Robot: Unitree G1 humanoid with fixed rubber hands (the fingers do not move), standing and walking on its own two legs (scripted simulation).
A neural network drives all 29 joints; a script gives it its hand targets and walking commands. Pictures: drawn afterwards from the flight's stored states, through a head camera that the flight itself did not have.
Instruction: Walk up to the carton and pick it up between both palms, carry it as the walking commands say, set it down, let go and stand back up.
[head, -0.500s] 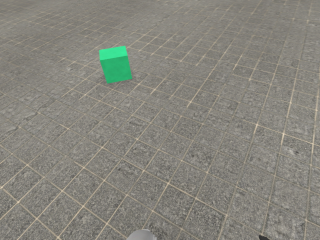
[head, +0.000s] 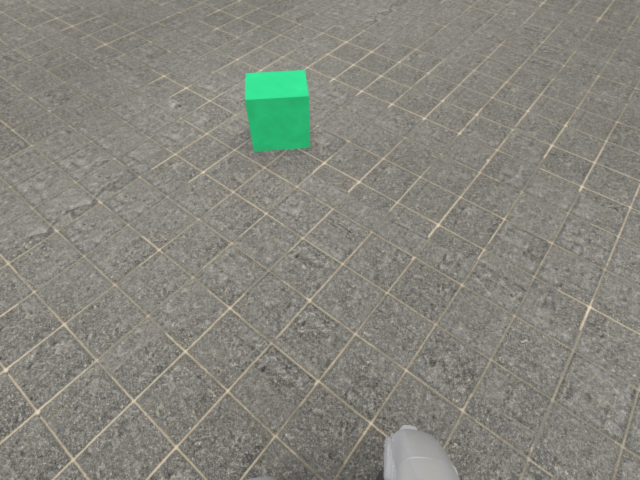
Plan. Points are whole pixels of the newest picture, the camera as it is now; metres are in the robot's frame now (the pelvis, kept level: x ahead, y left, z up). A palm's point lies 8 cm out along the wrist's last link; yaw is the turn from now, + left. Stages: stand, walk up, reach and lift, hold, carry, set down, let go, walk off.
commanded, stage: walk up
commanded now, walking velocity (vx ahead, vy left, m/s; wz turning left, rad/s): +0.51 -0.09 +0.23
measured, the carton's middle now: (278, 111) +1.65 +0.18 -0.63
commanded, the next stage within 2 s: none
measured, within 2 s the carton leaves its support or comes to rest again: neither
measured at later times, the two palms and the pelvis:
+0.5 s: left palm (172, 476) +0.14 +0.21 -0.10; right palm (461, 272) +0.43 -0.23 -0.11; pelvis +0.25 -0.02 +0.01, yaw +5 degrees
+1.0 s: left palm (189, 207) +0.61 +0.28 -0.12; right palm (453, 278) +0.41 -0.21 -0.09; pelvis +0.49 +0.04 +0.02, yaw +5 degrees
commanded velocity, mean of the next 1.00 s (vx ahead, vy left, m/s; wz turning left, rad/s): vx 0.50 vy -0.04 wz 0.07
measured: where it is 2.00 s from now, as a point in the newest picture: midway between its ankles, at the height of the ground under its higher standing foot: (298, 250)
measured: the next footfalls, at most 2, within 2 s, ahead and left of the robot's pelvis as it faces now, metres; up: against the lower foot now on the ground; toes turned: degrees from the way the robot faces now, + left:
right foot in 0.16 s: +0.25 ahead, -0.14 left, +0.00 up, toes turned -9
left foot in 0.62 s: +0.43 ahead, +0.13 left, +0.00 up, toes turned +13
